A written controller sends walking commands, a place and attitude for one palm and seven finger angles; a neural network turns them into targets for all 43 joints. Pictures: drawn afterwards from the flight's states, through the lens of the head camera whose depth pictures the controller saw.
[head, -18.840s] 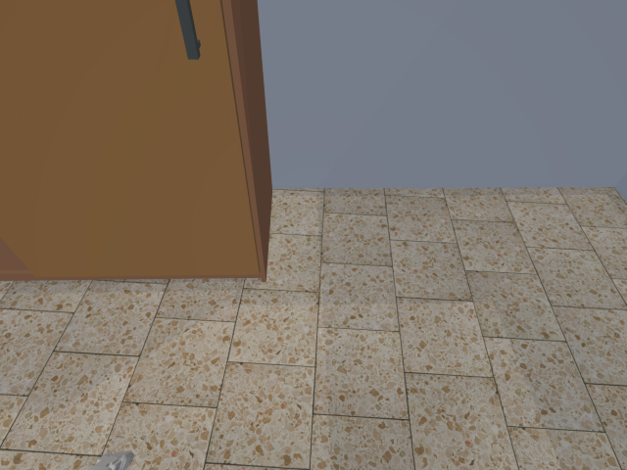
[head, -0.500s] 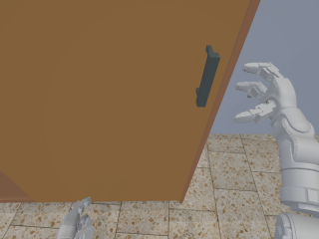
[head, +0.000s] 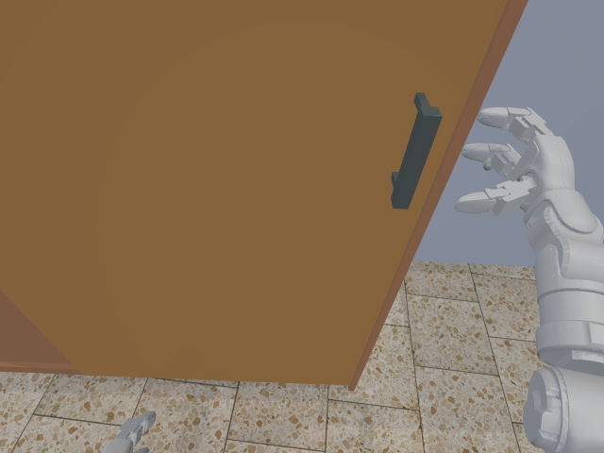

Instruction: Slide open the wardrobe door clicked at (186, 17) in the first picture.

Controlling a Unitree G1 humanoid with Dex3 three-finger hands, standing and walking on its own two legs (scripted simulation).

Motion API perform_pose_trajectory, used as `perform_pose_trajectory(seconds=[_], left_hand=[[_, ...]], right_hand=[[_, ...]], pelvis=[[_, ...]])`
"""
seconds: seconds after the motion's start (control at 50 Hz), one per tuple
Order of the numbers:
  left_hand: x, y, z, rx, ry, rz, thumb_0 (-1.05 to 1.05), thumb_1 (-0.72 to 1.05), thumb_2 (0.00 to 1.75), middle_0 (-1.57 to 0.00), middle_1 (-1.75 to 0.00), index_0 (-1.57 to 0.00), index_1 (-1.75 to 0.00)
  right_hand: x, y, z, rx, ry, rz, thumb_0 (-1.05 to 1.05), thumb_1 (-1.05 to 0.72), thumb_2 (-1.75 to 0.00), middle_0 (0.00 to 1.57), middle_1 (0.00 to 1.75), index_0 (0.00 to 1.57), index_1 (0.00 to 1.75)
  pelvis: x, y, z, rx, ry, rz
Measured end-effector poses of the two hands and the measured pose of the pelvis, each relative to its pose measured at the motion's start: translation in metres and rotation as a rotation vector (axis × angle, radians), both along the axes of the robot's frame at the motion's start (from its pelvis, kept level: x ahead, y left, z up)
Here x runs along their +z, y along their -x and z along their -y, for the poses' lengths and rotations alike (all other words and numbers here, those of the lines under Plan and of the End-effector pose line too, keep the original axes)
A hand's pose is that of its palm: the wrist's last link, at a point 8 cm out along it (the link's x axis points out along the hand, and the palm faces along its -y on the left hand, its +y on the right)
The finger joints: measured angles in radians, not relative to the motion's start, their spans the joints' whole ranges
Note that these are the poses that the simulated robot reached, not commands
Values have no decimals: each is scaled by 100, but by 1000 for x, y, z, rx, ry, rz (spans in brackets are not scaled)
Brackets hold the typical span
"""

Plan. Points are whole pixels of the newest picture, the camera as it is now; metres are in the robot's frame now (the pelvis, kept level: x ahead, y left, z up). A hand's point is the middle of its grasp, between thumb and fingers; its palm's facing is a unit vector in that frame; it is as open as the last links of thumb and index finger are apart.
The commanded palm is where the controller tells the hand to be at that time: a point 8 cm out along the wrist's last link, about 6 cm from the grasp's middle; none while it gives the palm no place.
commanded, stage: move the hooked fingers beside the handle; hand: right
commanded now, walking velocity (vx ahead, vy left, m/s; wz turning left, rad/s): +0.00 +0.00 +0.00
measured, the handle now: (410, 152) +0.46 -0.08 +0.20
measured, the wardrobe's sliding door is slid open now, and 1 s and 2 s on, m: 0.00 0.00 0.00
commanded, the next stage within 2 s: none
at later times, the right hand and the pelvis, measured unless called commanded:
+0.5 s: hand (479, 173) +0.42 -0.16 +0.21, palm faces -0.04 +1.00 -0.02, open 13.9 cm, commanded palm +0.39 -0.21 +0.20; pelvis -0.01 +0.00 +0.00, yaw -1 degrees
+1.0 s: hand (479, 200) +0.40 -0.17 +0.18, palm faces -0.02 +1.00 -0.03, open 14.0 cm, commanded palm +0.38 -0.21 +0.21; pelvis -0.01 +0.00 +0.00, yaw +0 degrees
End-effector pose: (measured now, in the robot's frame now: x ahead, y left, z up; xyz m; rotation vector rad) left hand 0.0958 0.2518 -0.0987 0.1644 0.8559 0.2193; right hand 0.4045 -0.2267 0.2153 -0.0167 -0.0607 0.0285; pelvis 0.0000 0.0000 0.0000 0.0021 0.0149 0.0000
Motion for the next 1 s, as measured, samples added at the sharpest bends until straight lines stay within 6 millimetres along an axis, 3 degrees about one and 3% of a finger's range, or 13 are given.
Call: perform_pose_trajectory(seconds=[0.12,0.18,0.34,0.44,0.62,0.68,0.78,0.82,0.92,1.0], left_hand=[[2,-5,-3,2,4,18,1,91,90,-20,-30,-20,-30],[5,-10,-3,-11,-6,29,1,91,90,-20,-30,-20,-30],[10,-24,5,-43,-8,68,1,91,90,-20,-30,-20,-30],[5,-25,9,-47,19,58,1,91,90,-20,-30,-20,-30],[1,-14,10,-38,22,21,1,91,90,-20,-30,-20,-30],[3,-13,10,-34,12,31,1,91,90,-20,-30,-20,-30],[5,-13,9,-19,17,49,1,91,90,-20,-30,-20,-30],[5,-13,8,-14,23,50,1,91,90,-20,-30,-20,-30],[4,-14,3,-10,27,45,1,91,90,-20,-30,-20,-30],[7,-17,1,-26,8,48,1,91,90,-20,-30,-20,-30]], right_hand=[[-28,7,7,-8,-2,-120,-1,50,-30,30,120,30,121],[-33,14,4,-10,11,-96,-1,50,-30,30,120,30,120],[3,7,-9,14,3,21,-2,50,-30,30,120,30,120],[4,1,-7,6,-10,-35,-1,50,-30,33,124,31,121],[-36,13,-21,27,-4,-80,-1,50,-30,31,122,31,121],[-27,13,-25,16,7,-26,-2,50,-30,31,121,30,120],[5,6,-19,-4,10,46,-2,50,-30,31,121,30,120],[6,4,-15,3,8,15,-2,50,-30,32,122,30,120],[-21,12,-5,-3,-6,-105,-1,50,-30,32,122,30,120],[-32,27,-4,-11,10,-69,-1,50,-30,31,121,29,120]], pelvis=[[-1,3,-1,1,2,-8],[-1,6,-1,-4,1,-3],[-1,6,-1,-16,-1,4],[-1,6,1,-14,2,-14],[-2,7,1,-7,4,-3],[-1,7,1,-4,3,6],[0,4,0,4,3,11],[0,3,0,6,3,9],[0,4,0,7,3,2],[0,6,-1,0,3,12]])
